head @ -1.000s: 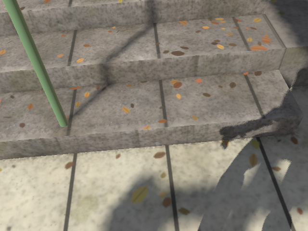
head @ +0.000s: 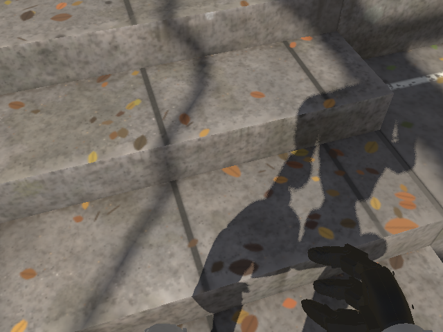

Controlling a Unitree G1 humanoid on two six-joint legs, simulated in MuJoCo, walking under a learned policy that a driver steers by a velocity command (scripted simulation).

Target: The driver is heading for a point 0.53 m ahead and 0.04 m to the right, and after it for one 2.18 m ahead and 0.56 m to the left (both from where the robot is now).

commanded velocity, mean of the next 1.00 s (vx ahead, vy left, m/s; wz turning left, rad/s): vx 1.00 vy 0.00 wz -0.11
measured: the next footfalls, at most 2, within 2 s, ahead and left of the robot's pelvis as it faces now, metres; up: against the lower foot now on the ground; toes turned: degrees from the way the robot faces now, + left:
left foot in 0.16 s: +0.34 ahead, +0.18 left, +0.15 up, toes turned -9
right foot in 0.56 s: +0.68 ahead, -0.17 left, +0.30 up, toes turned -23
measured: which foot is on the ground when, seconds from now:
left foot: up 0.00-0.14, down 0.16-0.58, up 0.60-1.00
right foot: down 0.00-0.16, up 0.18-0.54, down 0.56-1.00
